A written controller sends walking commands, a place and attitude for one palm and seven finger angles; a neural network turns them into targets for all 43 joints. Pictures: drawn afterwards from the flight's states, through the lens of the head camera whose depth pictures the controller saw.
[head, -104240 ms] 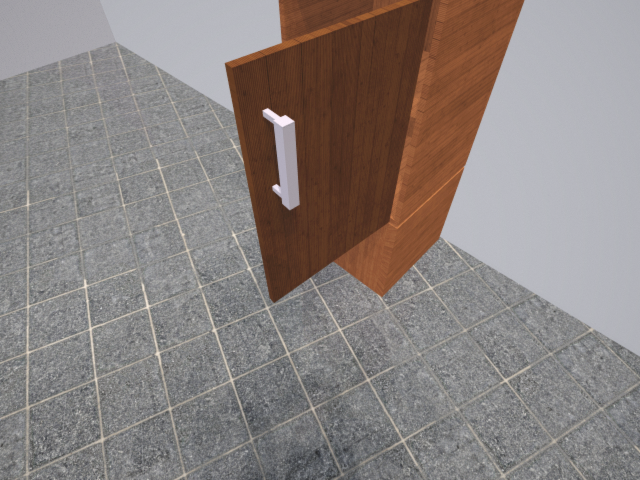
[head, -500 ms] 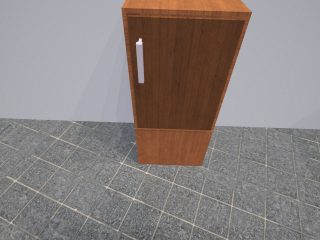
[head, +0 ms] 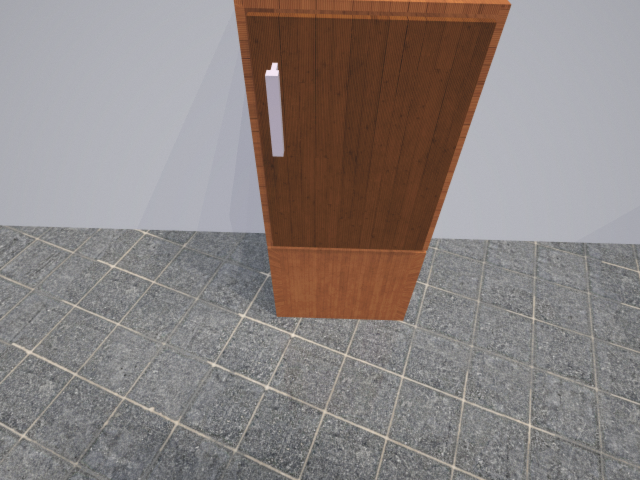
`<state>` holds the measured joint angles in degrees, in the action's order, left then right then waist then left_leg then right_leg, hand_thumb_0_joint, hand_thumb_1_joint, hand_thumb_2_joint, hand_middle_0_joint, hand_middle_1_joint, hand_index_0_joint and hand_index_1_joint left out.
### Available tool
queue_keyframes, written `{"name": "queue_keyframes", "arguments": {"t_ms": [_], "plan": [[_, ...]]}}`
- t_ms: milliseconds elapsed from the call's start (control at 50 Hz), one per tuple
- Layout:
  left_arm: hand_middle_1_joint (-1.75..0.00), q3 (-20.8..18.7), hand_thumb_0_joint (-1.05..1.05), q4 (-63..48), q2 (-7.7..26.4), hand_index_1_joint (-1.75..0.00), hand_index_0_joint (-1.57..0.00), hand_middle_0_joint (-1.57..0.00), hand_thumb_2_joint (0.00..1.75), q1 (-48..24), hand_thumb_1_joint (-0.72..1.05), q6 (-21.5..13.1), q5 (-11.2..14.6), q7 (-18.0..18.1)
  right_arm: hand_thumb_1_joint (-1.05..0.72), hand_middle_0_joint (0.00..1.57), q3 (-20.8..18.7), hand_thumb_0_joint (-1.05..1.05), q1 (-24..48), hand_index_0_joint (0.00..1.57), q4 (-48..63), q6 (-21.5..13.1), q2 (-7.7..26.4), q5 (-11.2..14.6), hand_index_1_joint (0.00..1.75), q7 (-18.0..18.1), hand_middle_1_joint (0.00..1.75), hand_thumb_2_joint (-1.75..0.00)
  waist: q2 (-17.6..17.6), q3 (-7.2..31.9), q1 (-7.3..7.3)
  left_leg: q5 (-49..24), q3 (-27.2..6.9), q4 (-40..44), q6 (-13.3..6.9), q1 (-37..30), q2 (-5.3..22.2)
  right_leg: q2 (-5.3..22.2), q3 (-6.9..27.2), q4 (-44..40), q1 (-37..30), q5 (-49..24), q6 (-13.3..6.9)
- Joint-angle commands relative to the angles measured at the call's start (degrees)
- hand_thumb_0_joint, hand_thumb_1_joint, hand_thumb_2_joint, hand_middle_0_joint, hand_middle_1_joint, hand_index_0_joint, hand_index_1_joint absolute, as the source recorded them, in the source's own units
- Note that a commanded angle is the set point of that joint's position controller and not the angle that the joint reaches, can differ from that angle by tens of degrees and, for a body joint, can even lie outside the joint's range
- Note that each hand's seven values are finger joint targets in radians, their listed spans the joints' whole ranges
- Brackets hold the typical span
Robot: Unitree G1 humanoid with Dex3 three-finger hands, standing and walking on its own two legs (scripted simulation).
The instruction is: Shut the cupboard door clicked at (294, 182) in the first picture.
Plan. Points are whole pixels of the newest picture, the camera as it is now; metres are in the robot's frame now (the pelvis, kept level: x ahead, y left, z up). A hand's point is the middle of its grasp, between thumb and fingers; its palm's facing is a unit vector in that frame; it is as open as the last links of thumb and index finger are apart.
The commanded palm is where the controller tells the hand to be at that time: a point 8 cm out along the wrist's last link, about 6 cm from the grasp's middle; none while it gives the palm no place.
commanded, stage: look to check the result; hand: left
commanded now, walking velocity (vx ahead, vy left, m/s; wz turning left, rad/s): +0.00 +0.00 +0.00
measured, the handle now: (276, 111) +0.73 +0.12 +0.08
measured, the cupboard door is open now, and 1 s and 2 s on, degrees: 0 0 0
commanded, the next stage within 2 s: stand and wait in 0.18 s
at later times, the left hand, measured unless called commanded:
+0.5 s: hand out of the picture +0.00 +0.16 -0.18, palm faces +0.03 -0.99 -0.16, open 7.4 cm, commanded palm none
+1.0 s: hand out of the picture +0.00 +0.16 -0.18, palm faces +0.03 -0.99 -0.16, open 7.4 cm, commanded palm none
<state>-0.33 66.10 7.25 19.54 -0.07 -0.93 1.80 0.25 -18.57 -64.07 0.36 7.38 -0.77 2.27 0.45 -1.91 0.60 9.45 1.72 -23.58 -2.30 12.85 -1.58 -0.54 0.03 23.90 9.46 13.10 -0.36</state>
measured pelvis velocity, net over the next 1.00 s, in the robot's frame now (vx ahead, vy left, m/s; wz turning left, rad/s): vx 0.03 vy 0.00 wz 0.00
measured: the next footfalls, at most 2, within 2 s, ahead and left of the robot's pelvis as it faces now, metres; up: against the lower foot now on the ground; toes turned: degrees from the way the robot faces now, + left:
none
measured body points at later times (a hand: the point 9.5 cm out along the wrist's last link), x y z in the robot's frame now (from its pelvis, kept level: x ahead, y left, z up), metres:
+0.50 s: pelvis +0.02 +0.00 +0.00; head +0.02 +0.00 +0.45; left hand +0.00 +0.21 -0.16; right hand +0.01 -0.22 -0.16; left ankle +0.04 +0.09 -0.74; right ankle +0.00 -0.12 -0.74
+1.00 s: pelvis +0.03 +0.00 +0.00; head +0.03 +0.00 +0.45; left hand +0.00 +0.21 -0.16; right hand +0.01 -0.21 -0.16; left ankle +0.04 +0.09 -0.74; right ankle +0.00 -0.12 -0.74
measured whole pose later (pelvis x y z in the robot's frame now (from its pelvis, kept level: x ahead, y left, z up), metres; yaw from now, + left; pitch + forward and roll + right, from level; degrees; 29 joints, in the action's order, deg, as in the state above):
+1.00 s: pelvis +0.03 +0.00 +0.00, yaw +0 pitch -2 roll +0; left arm -0.2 66.1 7.0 18.5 -0.4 -0.8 1.8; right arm 1.0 -17.1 -64.9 -0.4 7.8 -0.6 2.6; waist -0.2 -1.9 0.3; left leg 11.1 1.9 -21.7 -2.5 9.1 -2.1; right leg -0.1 0.4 21.5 5.5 14.4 -0.1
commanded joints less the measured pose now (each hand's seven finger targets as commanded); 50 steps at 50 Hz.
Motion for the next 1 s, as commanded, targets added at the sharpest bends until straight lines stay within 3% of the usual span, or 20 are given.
{"name": "queue_keyframes", "arguments": {"t_ms": [0,160,300,640,980], "plan": [[-0.3,-0.71,0.0,-0.98,4.45,-0.3,-0.2,-0.2,0.9,4.51,0.9,-0.69,0.28,0.51,-0.9,0.2,-0.97,0.0,-3.94,0.2,1.08,-0.59,5.51,-0.07,0.3,0.19,0.3,-0.9,-1.09,-3.83,0.25,2.94,-7.33,5.52,-0.1,-1.37,6.39,4.95,5.42,-6.24,5.53,1.81,-2.28],[-0.3,-0.84,0.0,-0.97,4.73,-0.3,-0.2,-0.2,0.9,4.04,0.9,-0.83,0.22,0.6,-0.9,0.2,-0.87,0.0,-3.1,0.2,0.93,-1.0,5.69,0.0,0.3,0.28,0.3,-0.9,-0.85,-2.67,0.17,-1.76,-7.11,5.29,-0.24,-3.08,6.82,5.04,4.96,-5.83,3.92,-1.82,-2.05],[-0.3,-0.8,0.0,-0.98,4.61,-0.3,-0.2,-0.2,0.9,3.83,0.9,-0.82,0.26,0.58,-0.9,0.2,-0.68,0.0,-2.63,0.2,0.88,-1.02,5.63,0.01,0.3,0.32,0.3,-0.9,-0.72,-3.95,0.07,-2.16,-6.89,5.51,-0.17,-2.96,6.56,5.17,5.08,-6.38,3.62,-2.11,-1.99],[-0.3,-0.87,0.0,-0.94,5.16,-0.3,-0.2,-0.2,0.9,4.36,0.9,-0.98,0.32,0.59,-0.9,0.2,-0.58,0.0,-2.26,0.2,0.57,-1.18,6.52,0.16,0.3,0.46,0.3,-0.9,-1.0,-2.82,-0.14,-6.37,-6.49,4.88,-0.28,-4.98,6.69,5.21,5.06,-6.76,2.02,-4.71,-1.95],[-0.3,-0.81,0.0,-0.49,4.69,-0.3,-0.2,-0.2,0.9,4.31,0.9,-0.83,0.34,0.58,-0.9,0.2,-0.4,0.0,-2.78,0.2,0.18,-1.24,6.04,0.03,0.3,0.55,0.3,-0.9,-1.19,-3.59,-0.06,-5.58,-6.63,5.64,-0.3,-4.88,6.6,5.41,4.55,-6.9,1.38,-4.03,-1.86]]}}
